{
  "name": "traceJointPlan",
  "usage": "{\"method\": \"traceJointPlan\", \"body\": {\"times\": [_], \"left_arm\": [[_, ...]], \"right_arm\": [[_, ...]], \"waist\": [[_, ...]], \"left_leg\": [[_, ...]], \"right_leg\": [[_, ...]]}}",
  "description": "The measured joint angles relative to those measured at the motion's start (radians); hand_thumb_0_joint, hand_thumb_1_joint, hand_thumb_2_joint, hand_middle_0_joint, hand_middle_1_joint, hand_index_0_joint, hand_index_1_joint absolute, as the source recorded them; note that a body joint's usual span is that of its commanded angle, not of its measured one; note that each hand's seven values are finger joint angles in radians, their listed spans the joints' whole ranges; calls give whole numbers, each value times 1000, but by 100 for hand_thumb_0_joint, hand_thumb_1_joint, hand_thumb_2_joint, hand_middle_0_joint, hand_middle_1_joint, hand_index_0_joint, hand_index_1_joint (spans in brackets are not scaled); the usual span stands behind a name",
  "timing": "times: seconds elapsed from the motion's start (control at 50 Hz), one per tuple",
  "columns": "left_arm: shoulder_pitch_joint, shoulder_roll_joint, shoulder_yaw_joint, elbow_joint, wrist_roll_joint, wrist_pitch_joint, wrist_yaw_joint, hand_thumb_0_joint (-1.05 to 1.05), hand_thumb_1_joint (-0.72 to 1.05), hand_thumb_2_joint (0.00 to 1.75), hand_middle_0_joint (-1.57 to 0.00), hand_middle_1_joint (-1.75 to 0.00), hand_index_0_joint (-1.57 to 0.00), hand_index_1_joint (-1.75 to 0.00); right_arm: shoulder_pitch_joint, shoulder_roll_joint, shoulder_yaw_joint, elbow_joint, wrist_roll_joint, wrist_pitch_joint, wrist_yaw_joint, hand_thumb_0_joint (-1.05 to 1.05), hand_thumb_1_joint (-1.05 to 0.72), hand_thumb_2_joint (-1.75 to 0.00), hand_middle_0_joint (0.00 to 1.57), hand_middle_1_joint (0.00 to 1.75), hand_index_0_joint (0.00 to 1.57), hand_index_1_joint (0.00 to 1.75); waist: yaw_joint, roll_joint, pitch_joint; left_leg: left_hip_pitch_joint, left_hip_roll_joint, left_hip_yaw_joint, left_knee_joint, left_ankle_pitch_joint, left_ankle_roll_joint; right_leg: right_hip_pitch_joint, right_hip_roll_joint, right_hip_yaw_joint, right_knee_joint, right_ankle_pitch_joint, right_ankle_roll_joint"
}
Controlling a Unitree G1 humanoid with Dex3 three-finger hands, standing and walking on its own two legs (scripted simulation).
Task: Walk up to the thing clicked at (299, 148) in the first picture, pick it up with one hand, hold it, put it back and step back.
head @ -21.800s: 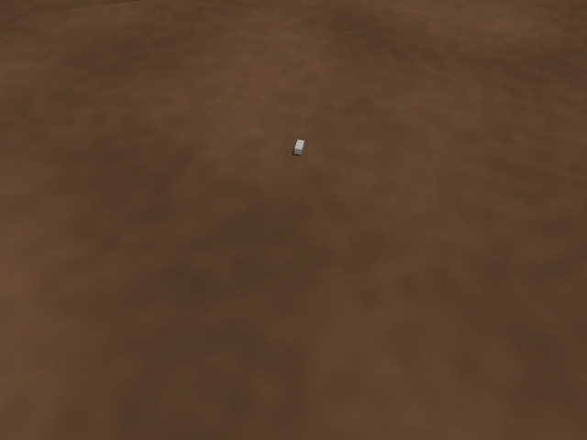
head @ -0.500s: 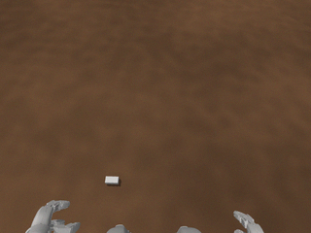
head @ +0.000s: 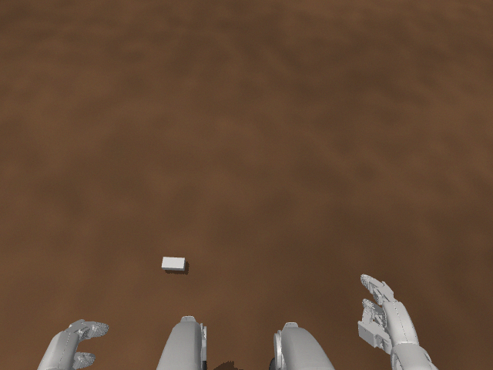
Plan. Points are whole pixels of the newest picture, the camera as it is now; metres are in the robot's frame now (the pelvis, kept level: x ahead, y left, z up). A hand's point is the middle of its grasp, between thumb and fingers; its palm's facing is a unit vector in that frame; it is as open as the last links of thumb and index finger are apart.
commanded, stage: rise first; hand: left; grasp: from above
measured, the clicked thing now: (173, 263) +0.44 +0.22 -0.66
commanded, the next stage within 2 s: none
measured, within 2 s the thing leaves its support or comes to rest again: neither
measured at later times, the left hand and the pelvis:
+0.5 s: hand (121, 320) +0.22 +0.27 -0.32, palm faces -0.46 -0.50 -0.74, open 12.5 cm; pelvis -0.05 -0.01 -0.17, yaw -2 degrees
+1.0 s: hand (140, 287) +0.32 +0.27 -0.45, palm faces -0.50 -0.11 -0.86, open 12.3 cm; pelvis -0.09 +0.00 -0.30, yaw -6 degrees
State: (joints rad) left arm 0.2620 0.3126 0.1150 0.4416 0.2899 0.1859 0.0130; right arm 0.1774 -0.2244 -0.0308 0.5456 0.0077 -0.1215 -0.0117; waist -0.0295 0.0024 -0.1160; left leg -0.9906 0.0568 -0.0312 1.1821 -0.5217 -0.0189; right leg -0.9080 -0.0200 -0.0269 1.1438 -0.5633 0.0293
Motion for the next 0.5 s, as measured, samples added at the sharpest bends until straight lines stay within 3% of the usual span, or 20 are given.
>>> {"method": "traceJointPlan", "body": {"times": [0.1,0.16,0.34,0.5], "left_arm": [[23,11,-9,-55,22,-1,4,0,-22,68,-48,-65,-47,-67],[0,26,-14,-38,55,-22,5,0,-24,69,-48,-66,-47,-67],[-194,95,-13,104,231,-178,38,0,-28,74,-45,-68,-43,-70],[-426,154,-5,230,392,-282,85,0,-29,78,-40,-72,-39,-74]], "right_arm": [[-11,2,4,-18,-1,-14,8,1,-96,-91,20,30,20,30],[-23,-4,8,-21,-3,-27,13,1,-96,-91,20,30,20,30],[-87,-38,-6,18,-6,-62,42,1,-96,-91,20,30,20,30],[-134,-54,-28,87,-15,-36,62,1,-94,-91,20,30,20,30]], "waist": [[0,3,-15],[0,4,-29],[1,-2,-68],[10,3,-59]], "left_leg": [[-86,-1,-8,77,-26,0],[-158,-3,-12,136,-43,0],[-485,-4,-19,410,-108,-4],[-768,5,-40,648,-132,-10]], "right_leg": [[-82,0,-4,76,-29,1],[-153,-2,-4,138,-49,1],[-486,-1,9,433,-130,1],[-769,16,10,677,-159,-2]]}}
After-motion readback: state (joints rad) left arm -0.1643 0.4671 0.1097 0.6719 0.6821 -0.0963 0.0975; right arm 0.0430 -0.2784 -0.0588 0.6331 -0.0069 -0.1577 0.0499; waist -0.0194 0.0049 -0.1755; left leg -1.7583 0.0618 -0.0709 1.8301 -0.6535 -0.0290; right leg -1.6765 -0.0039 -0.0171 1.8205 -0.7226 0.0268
